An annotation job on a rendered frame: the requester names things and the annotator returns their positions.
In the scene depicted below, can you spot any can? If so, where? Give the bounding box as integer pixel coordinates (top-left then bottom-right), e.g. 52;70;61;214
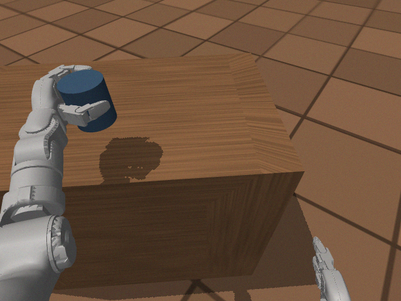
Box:
57;70;117;132

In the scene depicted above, can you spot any right robot hand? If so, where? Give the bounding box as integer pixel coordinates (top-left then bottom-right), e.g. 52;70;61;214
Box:
312;237;352;301

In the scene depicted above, can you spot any left robot arm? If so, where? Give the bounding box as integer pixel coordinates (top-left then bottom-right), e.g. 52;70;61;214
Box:
0;108;76;301

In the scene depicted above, can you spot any left robot hand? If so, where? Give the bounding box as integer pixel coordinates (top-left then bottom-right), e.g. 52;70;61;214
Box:
31;65;110;127

